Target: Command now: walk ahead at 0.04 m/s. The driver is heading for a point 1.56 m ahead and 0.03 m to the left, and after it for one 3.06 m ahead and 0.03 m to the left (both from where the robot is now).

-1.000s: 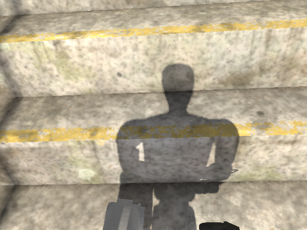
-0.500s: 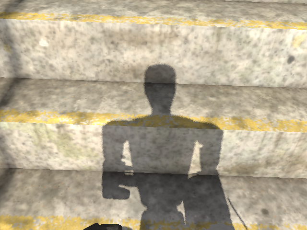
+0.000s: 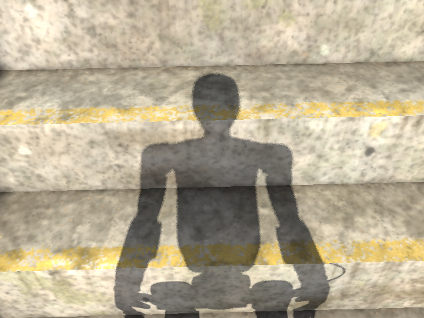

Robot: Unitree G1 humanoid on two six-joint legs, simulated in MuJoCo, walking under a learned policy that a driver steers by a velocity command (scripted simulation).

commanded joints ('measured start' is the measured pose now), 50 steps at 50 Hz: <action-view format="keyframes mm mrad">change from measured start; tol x8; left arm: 1 -81 -61 -33 -63 11 -29 -4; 7 -144 21 -21 -158 -6 0 64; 13 155 -12 5 -50 -25 -14 17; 22 36 29 19 15 -20 -1 36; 50 113 69 52 102 -35 -18 42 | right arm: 1 78 84 42 -38 -6 25 -25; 19 -24 -77 -6 71 -25 41 -47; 50 -27 -56 -2 108 -47 56 -54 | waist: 1 -75 -108 90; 7 -75 -182 42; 9 17 -80 35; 11 3 -115 135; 14 53 169 81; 28 39 -27 46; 50 19 -37 78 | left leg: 1 -109 12 -24 -41 48 -32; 4 -83 45 -2 -120 61 -108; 6 47 132 56 -511 -91 -151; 9 441 60 293 -996 -277 -142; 13 603 218 -67 -1408 -94 27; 15 414 241 -163 -1566 -507 95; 18 407 210 -102 -1565 -540 41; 25 560 136 33 -1482 -83 -7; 37 624 112 100 -1459 188 -4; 50 639 118 121 -1476 108 -9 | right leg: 1 11 -155 251 -471 27 -95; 7 -21 -130 166 -592 50 -123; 11 42 -152 216 -509 -151 -125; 12 18 -82 157 -353 -53 -76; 14 99 -15 86 -334 102 -1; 18 233 -3 96 -449 53 24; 22 276 -23 144 -543 195 -13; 39 362 -44 145 -605 430 10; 50 322 -50 137 -639 429 13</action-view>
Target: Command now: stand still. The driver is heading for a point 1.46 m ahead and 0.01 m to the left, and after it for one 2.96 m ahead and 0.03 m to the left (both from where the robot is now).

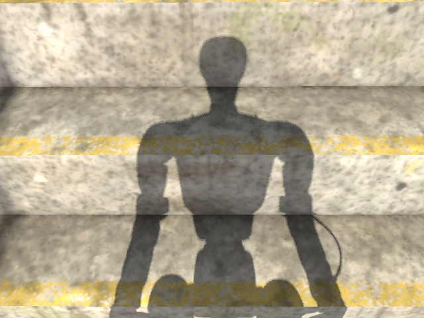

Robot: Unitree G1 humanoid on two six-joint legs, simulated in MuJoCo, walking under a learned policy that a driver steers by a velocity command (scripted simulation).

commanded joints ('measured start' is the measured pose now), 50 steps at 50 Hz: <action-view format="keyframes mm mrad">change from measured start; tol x32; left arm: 1 58 89 13 -10 0 -1 3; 29 225 225 24 -96 46 -12 20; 50 -295 41 -139 -682 18 -72 -62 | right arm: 1 57 -69 -11 -21 -4 2 -5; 31 -96 -32 47 -211 55 -99 57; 37 521 -288 -65 0 14 -73 33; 50 342 -344 -51 7 48 -108 18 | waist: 1 -17 -5 18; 36 -291 -40 -32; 38 -223 373 -69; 45 72 71 126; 50 124 241 -300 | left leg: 1 89 80 -66 -29 253 80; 21 -180 125 -171 29 -338 156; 30 -749 96 -126 1217 -254 -31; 34 -126 39 108 565 -334 21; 37 423 195 -294 -14 56 255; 39 290 291 -269 164 1186 219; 42 254 394 -370 -45 396 240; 47 -324 185 -44 -301 485 121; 50 54 269 -34 -153 2168 210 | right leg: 1 -72 -47 31 -66 266 -69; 26 40 -193 367 -125 -306 -316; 33 -82 -177 157 -172 204 -207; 36 -298 -42 -9 411 750 -183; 39 -953 199 257 1856 -66 -143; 43 -1284 88 198 2078 -171 -75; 47 -826 27 -56 1340 59 -99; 50 -248 187 -252 952 -410 -126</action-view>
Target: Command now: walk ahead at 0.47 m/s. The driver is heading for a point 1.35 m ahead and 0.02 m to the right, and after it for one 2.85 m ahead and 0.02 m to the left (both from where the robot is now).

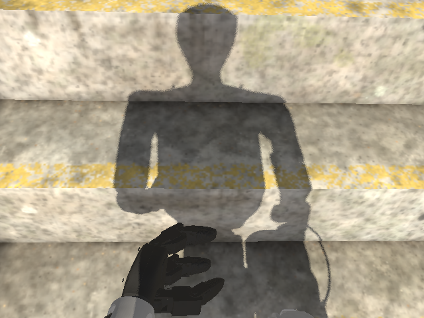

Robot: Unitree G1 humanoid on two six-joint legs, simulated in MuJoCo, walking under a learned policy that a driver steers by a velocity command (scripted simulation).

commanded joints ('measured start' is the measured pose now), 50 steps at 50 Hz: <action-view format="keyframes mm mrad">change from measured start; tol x64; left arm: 1 295 213 104 23 39 15 -1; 24 757 302 191 565 -29 37 68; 50 -227 -85 -8 29 -41 5 24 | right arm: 1 3 -391 -83 -68 -17 -29 -17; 22 -812 120 164 -690 -5 -21 42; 28 124 -395 -95 -279 -66 31 -11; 50 239 -70 -9 66 -33 26 -23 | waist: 1 233 203 -378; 50 -97 134 34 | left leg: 1 80 244 -26 254 2320 180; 5 -745 -147 -304 1857 148 126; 15 -1372 -97 -204 2269 188 54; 24 -477 -69 200 1218 -491 65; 28 69 359 -1260 37 -871 258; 37 -482 189 -149 236 -197 -31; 50 84 247 -109 -139 141 53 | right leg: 1 726 71 -72 -341 -94 -61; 5 869 -322 1191 -1345 -492 -279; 20 972 -323 210 -1586 216 -106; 25 1193 -287 14 -1272 2061 -94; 30 197 39 388 414 520 -41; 50 -492 -145 -69 392 407 31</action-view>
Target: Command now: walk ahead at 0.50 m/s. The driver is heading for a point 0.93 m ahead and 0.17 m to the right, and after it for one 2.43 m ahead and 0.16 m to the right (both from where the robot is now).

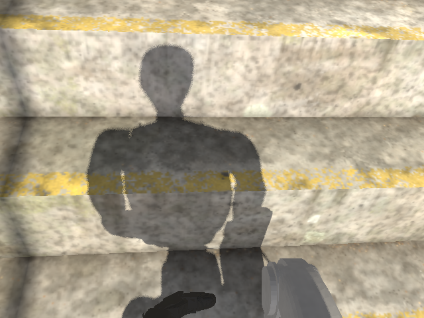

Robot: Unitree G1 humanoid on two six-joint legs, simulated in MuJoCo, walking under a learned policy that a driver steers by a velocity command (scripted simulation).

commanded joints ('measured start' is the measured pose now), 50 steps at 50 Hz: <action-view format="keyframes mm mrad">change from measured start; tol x64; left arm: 1 -340 0 -7 -212 -10 -36 -49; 8 531 391 202 89 87 69 -3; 50 -7 98 114 -89 -33 19 0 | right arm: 1 90 -143 -18 51 18 19 -21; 25 -885 -6 119 -557 19 -41 2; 50 -12 -217 -55 -147 -8 12 -8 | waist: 1 70 119 43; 50 82 64 178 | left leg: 1 -4 132 1 -264 698 59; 5 290 233 -46 111 2290 206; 7 -104 154 -119 536 1905 246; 9 -714 -201 -472 1656 212 156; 14 -1158 -134 -415 2114 241 203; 23 -1383 -72 -92 1776 287 57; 28 -506 -140 120 1134 -248 117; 33 93 328 -1277 -31 -631 305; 50 22 272 -16 -61 -48 67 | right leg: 1 323 -48 -135 -440 -126 -65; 6 1159 97 62 -1010 -609 -134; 9 1612 -326 1297 -1875 -910 -344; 16 915 -82 33 -1777 -172 59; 25 1305 -215 191 -2178 -88 -97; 30 1615 -240 106 -1581 1776 -202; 33 733 133 388 -215 11 -91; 50 -107 -43 224 205 -6 30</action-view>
